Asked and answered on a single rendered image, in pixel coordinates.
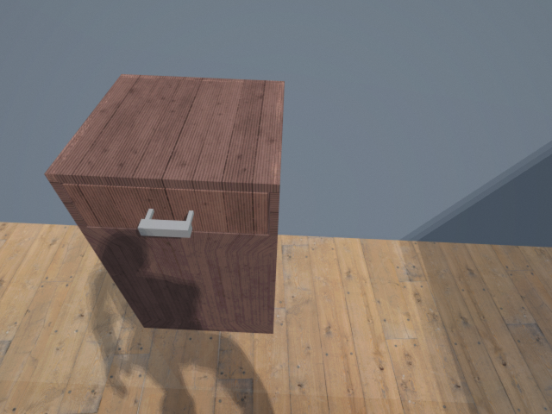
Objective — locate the handle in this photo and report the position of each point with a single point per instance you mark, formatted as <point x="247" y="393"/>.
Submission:
<point x="167" y="228"/>

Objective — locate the drawer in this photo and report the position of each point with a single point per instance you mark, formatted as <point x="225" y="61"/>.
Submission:
<point x="122" y="206"/>

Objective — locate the cabinet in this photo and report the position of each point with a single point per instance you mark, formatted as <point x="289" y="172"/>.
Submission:
<point x="193" y="133"/>

